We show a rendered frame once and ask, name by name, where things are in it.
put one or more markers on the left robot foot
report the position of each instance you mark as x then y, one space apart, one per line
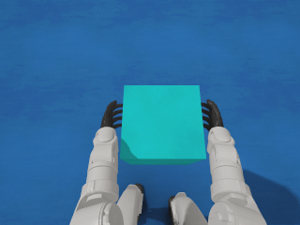
140 187

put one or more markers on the robot left hand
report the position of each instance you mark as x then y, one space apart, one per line
108 118

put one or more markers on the robot right upper arm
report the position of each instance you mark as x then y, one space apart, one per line
230 213

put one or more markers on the robot right hand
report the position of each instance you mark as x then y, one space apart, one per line
214 119

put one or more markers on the right robot forearm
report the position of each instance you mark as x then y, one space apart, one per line
228 183

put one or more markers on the robot left upper arm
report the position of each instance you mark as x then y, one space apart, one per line
104 213

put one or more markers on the right robot thigh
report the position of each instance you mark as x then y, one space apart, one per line
186 212

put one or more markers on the carton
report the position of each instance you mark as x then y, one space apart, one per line
162 125

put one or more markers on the left robot forearm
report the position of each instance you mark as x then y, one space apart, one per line
101 181

